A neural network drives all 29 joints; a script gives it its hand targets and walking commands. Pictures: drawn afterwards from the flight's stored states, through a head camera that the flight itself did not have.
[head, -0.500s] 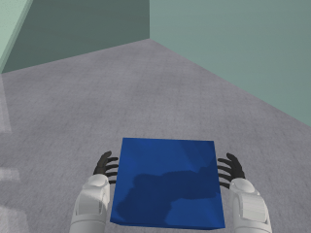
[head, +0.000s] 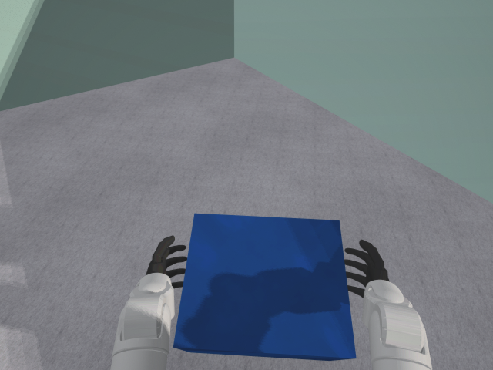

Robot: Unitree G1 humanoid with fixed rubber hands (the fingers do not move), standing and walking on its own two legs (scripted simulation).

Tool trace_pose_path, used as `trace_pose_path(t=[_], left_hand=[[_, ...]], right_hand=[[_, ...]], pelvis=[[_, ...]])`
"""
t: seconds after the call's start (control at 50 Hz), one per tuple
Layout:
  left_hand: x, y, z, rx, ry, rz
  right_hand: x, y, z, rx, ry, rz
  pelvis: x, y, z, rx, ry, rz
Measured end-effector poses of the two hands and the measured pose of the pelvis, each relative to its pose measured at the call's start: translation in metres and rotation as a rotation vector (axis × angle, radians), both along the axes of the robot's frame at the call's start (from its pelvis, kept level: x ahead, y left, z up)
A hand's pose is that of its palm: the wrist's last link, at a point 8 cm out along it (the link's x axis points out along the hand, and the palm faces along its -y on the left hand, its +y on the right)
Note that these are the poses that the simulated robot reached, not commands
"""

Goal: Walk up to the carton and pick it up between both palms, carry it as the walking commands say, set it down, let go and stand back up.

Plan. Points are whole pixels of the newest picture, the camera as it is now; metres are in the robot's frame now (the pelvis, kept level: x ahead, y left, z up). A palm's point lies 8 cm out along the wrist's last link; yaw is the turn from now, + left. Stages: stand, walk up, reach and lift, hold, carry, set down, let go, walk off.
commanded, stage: hold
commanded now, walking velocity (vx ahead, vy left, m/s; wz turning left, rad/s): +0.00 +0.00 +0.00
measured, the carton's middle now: (262, 288) +0.31 +0.00 -0.05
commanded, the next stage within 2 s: set down in 0.26 s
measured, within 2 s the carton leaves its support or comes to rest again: neither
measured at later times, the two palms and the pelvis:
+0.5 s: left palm (145, 282) +0.26 +0.19 +0.03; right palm (359, 268) +0.30 -0.16 +0.05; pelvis -0.03 +0.00 +0.00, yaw +1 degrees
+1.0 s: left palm (149, 301) +0.28 +0.21 -0.06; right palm (336, 282) +0.33 -0.14 -0.05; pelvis +0.00 -0.03 -0.01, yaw +3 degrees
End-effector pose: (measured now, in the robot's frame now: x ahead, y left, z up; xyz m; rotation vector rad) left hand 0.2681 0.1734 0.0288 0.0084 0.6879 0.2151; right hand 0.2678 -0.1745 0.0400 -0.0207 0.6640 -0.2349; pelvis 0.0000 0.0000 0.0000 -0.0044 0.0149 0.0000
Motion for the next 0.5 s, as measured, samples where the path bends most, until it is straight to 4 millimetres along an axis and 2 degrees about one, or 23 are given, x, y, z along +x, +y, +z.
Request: trace_pose_path(t=[0.1, 0.22, 0.3, 0.36, 0.5], left_hand=[[-0.018, 0.015, -0.005, 0.006, 0.03, 0.072], [-0.037, 0.036, 0.003, -0.013, 0.003, 0.185], [-0.034, 0.034, 0.01, -0.004, -0.003, 0.196], [-0.023, 0.028, 0.011, -0.002, 0.0, 0.166], [-0.004, 0.02, 0.001, -0.032, 0.024, 0.051]], right_hand=[[0.002, 0.017, -0.006, -0.032, 0.031, 0.069], [0.017, 0.042, 0.004, -0.044, 0.004, 0.177], [0.025, 0.04, 0.008, -0.057, -0.004, 0.217], [0.028, 0.031, 0.01, -0.026, 0.0, 0.193], [0.031, 0.019, 0.006, -0.065, 0.028, 0.149]], pelvis=[[-0.003, 0.003, 0.006, -0.003, -0.07, -0.055], [-0.012, 0.003, 0.008, -0.008, -0.112, -0.022], [-0.021, 0.003, 0.007, -0.004, -0.143, 0.029], [-0.025, 0.002, 0.006, 0.003, -0.13, 0.043], [-0.027, -0.002, 0.003, 0.012, -0.103, 0.012]])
